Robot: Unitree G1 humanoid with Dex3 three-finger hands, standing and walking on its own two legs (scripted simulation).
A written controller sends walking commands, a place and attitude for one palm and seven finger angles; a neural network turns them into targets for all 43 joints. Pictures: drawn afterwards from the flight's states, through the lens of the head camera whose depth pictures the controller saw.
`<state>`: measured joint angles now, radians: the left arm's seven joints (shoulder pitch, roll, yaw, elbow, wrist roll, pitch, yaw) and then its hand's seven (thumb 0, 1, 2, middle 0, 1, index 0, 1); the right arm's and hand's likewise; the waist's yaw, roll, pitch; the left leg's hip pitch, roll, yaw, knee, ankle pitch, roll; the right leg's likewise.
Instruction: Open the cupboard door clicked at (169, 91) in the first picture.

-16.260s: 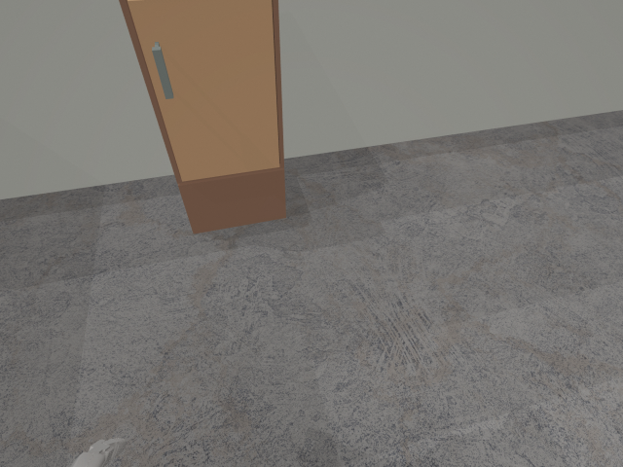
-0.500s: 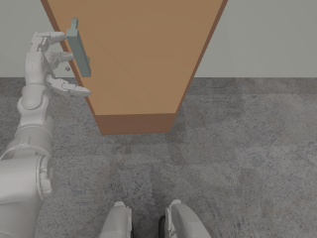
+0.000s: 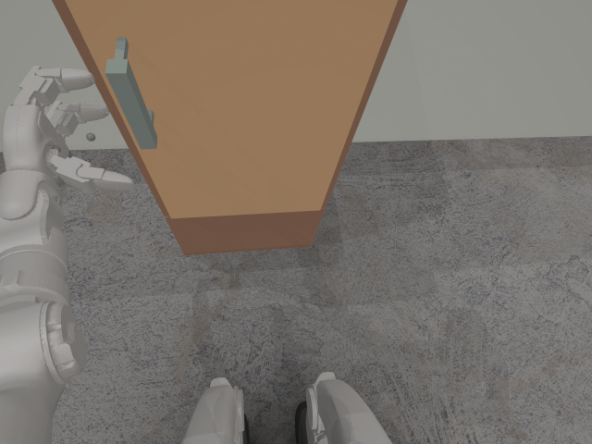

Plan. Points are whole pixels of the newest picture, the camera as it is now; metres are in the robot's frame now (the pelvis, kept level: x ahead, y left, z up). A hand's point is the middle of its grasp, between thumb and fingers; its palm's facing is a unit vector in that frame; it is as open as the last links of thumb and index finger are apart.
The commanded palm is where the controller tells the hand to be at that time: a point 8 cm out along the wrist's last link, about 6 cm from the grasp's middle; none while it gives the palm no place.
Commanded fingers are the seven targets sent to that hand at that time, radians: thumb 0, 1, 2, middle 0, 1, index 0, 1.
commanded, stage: move the hooked fingers beside the handle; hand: left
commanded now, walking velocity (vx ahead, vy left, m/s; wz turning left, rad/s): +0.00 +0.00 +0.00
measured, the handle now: (136, 97) +0.56 +0.19 +0.06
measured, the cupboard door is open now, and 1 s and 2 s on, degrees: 0 0 0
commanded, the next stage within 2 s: slide the fingers in behind the handle in 1.38 s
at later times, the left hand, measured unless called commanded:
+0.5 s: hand (69, 135) +0.50 +0.26 +0.05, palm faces +0.07 -1.00 -0.03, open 13.9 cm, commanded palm +0.48 +0.30 +0.05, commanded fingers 0.00 -0.50 0.30 -0.30 -1.20 -0.30 -1.20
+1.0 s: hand (70, 133) +0.50 +0.26 +0.05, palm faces +0.07 -1.00 -0.03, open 13.9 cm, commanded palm +0.48 +0.29 +0.05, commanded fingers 0.00 -0.50 0.30 -0.30 -1.20 -0.30 -1.20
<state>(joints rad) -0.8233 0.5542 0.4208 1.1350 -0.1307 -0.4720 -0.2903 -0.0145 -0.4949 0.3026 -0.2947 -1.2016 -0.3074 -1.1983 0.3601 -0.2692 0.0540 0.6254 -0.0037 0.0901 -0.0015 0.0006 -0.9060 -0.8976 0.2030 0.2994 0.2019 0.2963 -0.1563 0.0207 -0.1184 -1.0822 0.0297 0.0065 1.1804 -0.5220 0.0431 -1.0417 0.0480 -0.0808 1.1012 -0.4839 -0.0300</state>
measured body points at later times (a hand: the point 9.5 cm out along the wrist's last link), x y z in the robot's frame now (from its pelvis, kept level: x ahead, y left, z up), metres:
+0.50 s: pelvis -0.01 +0.01 +0.00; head +0.15 +0.05 +0.42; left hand +0.49 +0.31 +0.06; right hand +0.00 -0.26 -0.11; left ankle +0.01 +0.09 -0.64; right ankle +0.02 -0.11 -0.64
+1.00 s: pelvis +0.00 +0.01 +0.00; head +0.15 +0.05 +0.42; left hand +0.49 +0.31 +0.06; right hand +0.02 -0.25 -0.10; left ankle +0.01 +0.09 -0.64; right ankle +0.02 -0.11 -0.64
